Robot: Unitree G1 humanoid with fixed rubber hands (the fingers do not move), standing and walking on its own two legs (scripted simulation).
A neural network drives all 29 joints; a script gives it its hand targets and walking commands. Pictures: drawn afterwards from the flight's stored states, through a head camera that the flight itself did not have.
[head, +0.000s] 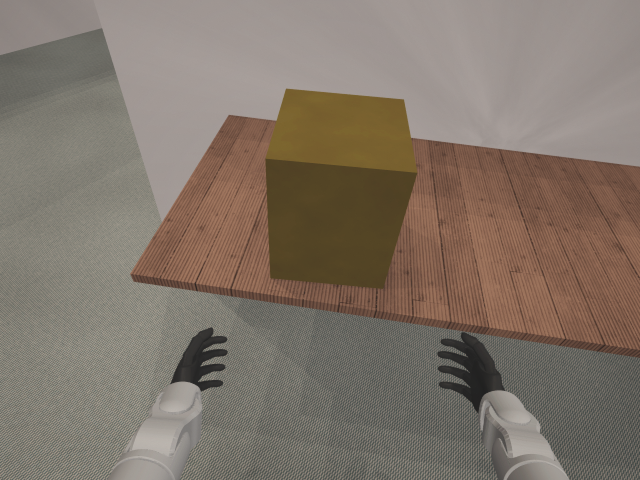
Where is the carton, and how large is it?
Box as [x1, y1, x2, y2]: [265, 89, 416, 288]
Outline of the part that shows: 286,89 265,158 270,277 382,288 416,175 415,162 403,99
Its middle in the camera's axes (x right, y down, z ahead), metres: +0.03 -0.08 +0.67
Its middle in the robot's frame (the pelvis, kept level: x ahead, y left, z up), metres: +0.56 +0.00 +0.05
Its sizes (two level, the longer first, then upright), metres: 0.210 0.200 0.250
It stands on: a table, 0.69 m high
